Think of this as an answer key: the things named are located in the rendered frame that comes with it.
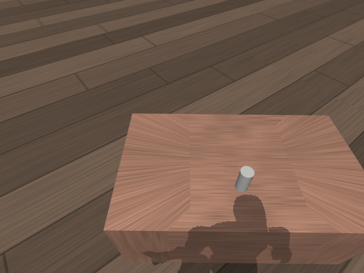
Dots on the can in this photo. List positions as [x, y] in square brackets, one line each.
[244, 179]

